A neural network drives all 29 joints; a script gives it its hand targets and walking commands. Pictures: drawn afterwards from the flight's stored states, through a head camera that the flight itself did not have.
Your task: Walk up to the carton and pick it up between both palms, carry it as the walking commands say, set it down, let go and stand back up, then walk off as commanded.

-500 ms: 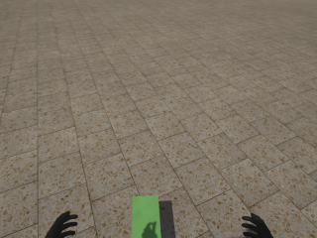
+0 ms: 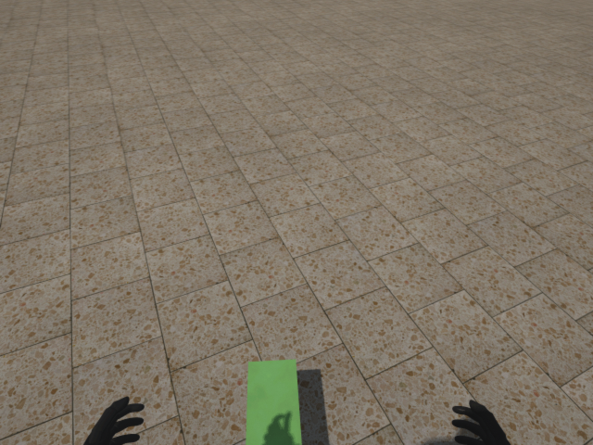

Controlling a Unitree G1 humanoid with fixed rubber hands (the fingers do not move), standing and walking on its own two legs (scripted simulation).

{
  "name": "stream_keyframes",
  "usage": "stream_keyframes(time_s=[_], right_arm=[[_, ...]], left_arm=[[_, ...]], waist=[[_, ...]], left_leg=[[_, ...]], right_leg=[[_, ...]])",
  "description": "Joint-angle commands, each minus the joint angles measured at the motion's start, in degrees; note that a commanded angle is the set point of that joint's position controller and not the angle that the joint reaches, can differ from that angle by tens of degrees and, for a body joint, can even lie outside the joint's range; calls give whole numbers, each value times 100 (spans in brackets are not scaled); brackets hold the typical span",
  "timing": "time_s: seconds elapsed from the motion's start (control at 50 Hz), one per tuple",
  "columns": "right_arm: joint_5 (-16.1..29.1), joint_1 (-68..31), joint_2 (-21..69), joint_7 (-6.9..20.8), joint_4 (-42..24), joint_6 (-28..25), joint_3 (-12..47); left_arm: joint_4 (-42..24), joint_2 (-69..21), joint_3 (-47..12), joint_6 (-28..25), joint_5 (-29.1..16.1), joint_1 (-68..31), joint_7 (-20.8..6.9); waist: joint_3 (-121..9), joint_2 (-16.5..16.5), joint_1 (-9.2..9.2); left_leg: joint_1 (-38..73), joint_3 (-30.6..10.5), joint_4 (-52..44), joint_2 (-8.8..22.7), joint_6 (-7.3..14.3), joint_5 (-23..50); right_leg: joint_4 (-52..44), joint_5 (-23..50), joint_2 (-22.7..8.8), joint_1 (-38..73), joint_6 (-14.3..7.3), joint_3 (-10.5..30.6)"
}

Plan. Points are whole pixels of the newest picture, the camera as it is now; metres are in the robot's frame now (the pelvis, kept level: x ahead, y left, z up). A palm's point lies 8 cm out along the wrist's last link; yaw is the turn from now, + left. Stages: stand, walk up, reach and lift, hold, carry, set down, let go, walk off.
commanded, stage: walk off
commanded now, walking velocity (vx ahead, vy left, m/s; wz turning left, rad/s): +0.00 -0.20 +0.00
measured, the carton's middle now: (273, 416) +0.41 +0.04 -0.66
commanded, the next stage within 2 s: none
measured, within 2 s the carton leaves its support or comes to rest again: neither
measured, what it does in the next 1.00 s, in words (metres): steps to the right: right foot, then left foot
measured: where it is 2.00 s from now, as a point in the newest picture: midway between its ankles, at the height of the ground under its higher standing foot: outside the picture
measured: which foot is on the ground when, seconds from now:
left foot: down 0.00-0.30, up 0.32-0.90, down 0.92-1.00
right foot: down 0.00-0.02, up 0.04-0.26, down 0.28-0.92, up 0.94-1.00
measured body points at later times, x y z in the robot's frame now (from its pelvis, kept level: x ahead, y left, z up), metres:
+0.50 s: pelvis +0.00 -0.11 +0.01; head +0.03 -0.14 +0.45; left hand +0.14 +0.14 -0.09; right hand +0.11 -0.37 -0.12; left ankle -0.04 +0.05 -0.65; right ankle -0.03 -0.15 -0.73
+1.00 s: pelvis +0.00 -0.20 -0.01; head +0.02 -0.19 +0.43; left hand +0.16 +0.04 -0.12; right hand +0.06 -0.48 -0.12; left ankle -0.01 -0.03 -0.73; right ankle -0.05 -0.22 -0.64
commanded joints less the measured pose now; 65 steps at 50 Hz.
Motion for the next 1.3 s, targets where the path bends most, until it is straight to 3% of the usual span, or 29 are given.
stream_keyframes(time_s=[0.0, 0.1, 0.2, 0.22, 0.24, 0.26, 0.28, 0.3, 0.34, 0.5, 0.76, 0.82, 0.84, 0.86, 0.88, 0.9, 0.92, 0.94, 0.96, 1.0, 1.02, 1.08, 1.12, 1.14, 1.16, 1.18, 1.2, 1.24, 1.28], right_arm=[[-269, -425, -1142, -11, -227, 27, 42], [-314, -79, -1358, -88, -157, 84, -133], [-274, 321, -1318, -160, 116, 187, -181], [-263, 116, -1363, -168, 70, 191, -212], [-230, -122, -1345, -161, 17, 172, -184], [-160, -66, -1194, -153, 29, 138, -177], [-135, 65, -828, -151, -2, 143, -94], [-156, -219, -725, -256, 20, 215, -62], [-172, -306, -809, -288, 59, 263, -116], [-137, 193, -773, -292, 385, 428, -100], [-33, 157, -716, -469, 397, 396, 40], [8, 624, -742, -502, 534, 386, 21], [-5, 1245, -896, -535, 671, 358, -51], [-58, 2287, -1127, -596, 892, 296, -178], [-87, 2584, -1395, -645, 941, 250, -319], [-179, 1605, -1561, -638, 730, 304, -240], [-145, 1283, -1334, -635, 675, 312, -156], [-170, 692, -1288, -659, 364, 262, -174], [-234, 1, -1282, -624, 28, 178, -214], [-311, -712, -1268, -535, -145, 82, -128], [-336, -512, -1165, -474, -136, 80, -73], [-414, 219, -1633, -403, 184, 117, -246], [-308, 386, -1709, -341, 272, 139, -259], [-216, 543, -1424, -311, 283, 98, -201], [-295, 913, -586, -306, 310, 115, -38], [-348, 884, -318, -411, 283, 227, -9], [-195, 389, -654, -419, 175, 290, -61], [-127, -37, -729, -357, 109, 326, -96], [-126, 357, -783, -312, 316, 375, -133]], left_arm=[[50, 631, -46, 114, 149, 128, -12], [-96, 654, 16, 243, 221, 63, -46], [-140, 524, 20, 197, 226, 105, -56], [-46, 472, -4, 157, 247, 376, -73], [43, 481, 10, 116, 272, 663, -47], [15, 842, 99, 68, 371, 676, -37], [-24, 1196, 150, 66, 374, 637, -41], [38, 1018, 82, 77, 313, 830, -66], [82, 780, 25, 147, 273, 924, -5], [-36, 517, -47, 171, 364, 677, 122], [-116, 518, -62, 224, 477, 601, 111], [-178, 471, -78, 242, 470, 418, 98], [-258, 631, -14, 275, 451, 55, 79], [-405, 839, 61, 302, 385, -514, 82], [-538, 917, 88, 306, 237, -747, 84], [-471, 655, 56, 276, 380, -126, 84], [-464, 529, 39, 355, 568, -59, 63], [-509, 738, 57, 383, 552, -144, 49], [-592, 794, 108, 423, 462, -177, -30], [-519, 764, 101, 440, 398, -83, -107], [-490, 737, 100, 431, 395, -126, -171], [-694, 264, -42, 353, 250, -542, -301], [-378, 126, -71, 192, 327, 38, -185], [-120, 564, 46, 87, 445, 647, -98], [-28, 1169, 145, 22, 462, 1021, -76], [-31, 1471, 77, -33, 411, 1131, -116], [179, 1344, 71, 6, 329, 1336, -81], [38, 905, 23, 95, 303, 1083, -11], [-110, 810, 11, 115, 343, 864, 105]], waist=[[267, 952, 194], [26, 838, -31], [-543, 1098, -120], [-764, 1123, 52], [-957, 1018, 290], [-1410, 176, 278], [-1425, -1483, 304], [-1249, -1213, 521], [-673, -502, 501], [-744, -633, 433], [-957, -59, 477], [-921, -300, 261], [-909, -538, -121], [-950, -511, -833], [-1100, 1124, -1185], [-1143, 2030, -420], [-650, 1287, -143], [-310, 772, 51], [-36, 982, 195], [125, 763, 599], [60, 761, 447], [24, 1833, -25], [-623, 1728, 173], [-1130, 582, 463], [-1608, -1832, 487], [-1303, -2446, 498], [-1166, -1849, 843], [-564, -950, 657], [-953, -859, 409]], left_leg=[[-1554, -2093, -2195, 1779, 589, -149], [-685, -2094, -1717, 2195, 914, 2365], [537, -1578, -817, 1946, 671, 5058], [409, -1268, -550, 1797, 537, 5108], [87, -809, -164, 1479, 239, 4803], [-392, -390, 576, 962, -145, 3543], [-1865, 328, 2105, 113, -510, -961], [-2237, 225, 2805, 77, -506, -2183], [-2417, 28, 3326, 110, -412, -1762], [-2792, 380, 3196, 114, -604, -735], [-2178, 584, 1681, 614, -496, -852], [-1455, 601, 905, 690, -351, -920], [-730, 670, 126, 741, -184, -860], [136, 612, -1073, 931, 217, -231], [1006, -1087, -2164, 2102, 820, 1524], [1008, -2778, -1616, 3153, 1491, 3486], [-168, -2882, -1394, 3574, 1653, 3899], [-1116, -2680, -1440, 3466, 1659, 3408], [-1612, -3062, -1719, 3630, 1564, 2577], [-1921, -1719, -1757, 2579, 795, 1885], [-2061, -1115, -1680, 2065, 571, 1921], [-1091, -571, -1192, 1703, 187, 2678], [-758, -261, -29, 1507, -115, 3033], [-1223, 33, 1313, 1193, -354, 2360], [-2386, 123, 2890, 333, -573, -2498], [-2683, -279, 3928, 26, -689, -2922], [-2558, -350, 4089, 341, -680, -1977], [-2878, -368, 4127, 184, -465, -1501], [-2946, -236, 4042, 269, -503, -968]], right_leg=[[617, -210, -404, -441, 181, 68], [1475, -1175, -540, -1276, 340, -238], [357, -1068, -573, -1286, 404, -374], [-168, -593, -591, -836, 354, -434], [-1052, 196, -561, -157, 256, -390], [-1162, 1893, -960, 719, -16, 291], [-998, 5192, -2152, 1653, -578, 1514], [-912, 6108, -2345, 1289, -1050, 1373], [-992, 5252, -2004, 671, -802, 963], [-1072, 4712, -1487, 1208, -459, 673], [-1054, 4407, -1559, 1148, -625, 990], [-908, 5282, -1388, 774, -11, 852], [-541, 6262, -1173, 353, 579, 557], [835, 7061, -590, -186, 1306, -13], [3034, 4047, -80, -1388, 1506, -435], [4307, -1847, 271, -2615, 1062, 298], [5153, -2348, -73, -2574, 703, 1018], [5594, -1991, -285, -2240, 528, 1285], [5762, -1933, -374, -2278, 558, 1356], [4441, -1472, -488, -1776, 530, 934], [3977, -1117, -363, -1375, 562, 421], [1424, -1456, -725, -1264, 595, -173], [-997, -619, -765, -31, 532, -309], [-1358, 472, -870, 1082, 422, -252], [-904, 4005, -2020, 1935, 206, 930], [-810, 6092, -2663, 1137, -250, 1377], [-1068, 5334, -2509, 496, -446, 1111], [-1148, 4245, -2128, 253, -291, 743], [-966, 4551, -2148, 930, -244, 556]])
